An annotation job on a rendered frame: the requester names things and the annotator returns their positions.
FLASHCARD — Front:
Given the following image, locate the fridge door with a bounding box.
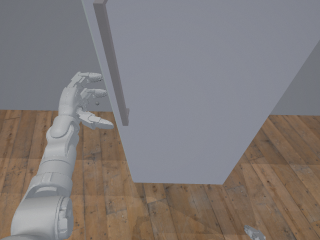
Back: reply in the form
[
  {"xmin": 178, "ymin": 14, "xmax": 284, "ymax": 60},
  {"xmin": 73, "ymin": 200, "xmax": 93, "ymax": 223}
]
[{"xmin": 83, "ymin": 0, "xmax": 320, "ymax": 185}]

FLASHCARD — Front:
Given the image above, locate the left robot hand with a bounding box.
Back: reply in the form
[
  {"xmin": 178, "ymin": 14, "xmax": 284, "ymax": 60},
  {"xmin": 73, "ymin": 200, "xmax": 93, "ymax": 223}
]
[{"xmin": 58, "ymin": 71, "xmax": 114, "ymax": 130}]

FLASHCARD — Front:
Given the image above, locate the left robot forearm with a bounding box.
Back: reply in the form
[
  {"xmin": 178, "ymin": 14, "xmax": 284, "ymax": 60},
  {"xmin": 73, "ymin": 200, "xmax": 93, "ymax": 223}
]
[{"xmin": 10, "ymin": 115, "xmax": 80, "ymax": 236}]

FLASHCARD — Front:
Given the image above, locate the handle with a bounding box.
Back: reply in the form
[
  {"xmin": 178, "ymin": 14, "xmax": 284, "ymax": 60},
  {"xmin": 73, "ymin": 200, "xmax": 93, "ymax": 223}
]
[{"xmin": 93, "ymin": 0, "xmax": 130, "ymax": 126}]

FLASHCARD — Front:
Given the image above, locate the robot left upper arm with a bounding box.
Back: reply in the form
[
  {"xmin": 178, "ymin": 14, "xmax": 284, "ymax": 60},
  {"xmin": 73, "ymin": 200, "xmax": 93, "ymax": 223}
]
[{"xmin": 0, "ymin": 195, "xmax": 74, "ymax": 240}]

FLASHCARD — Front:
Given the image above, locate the right robot hand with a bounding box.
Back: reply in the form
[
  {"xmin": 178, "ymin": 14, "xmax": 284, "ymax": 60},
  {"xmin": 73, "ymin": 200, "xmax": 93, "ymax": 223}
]
[{"xmin": 244, "ymin": 225, "xmax": 266, "ymax": 240}]

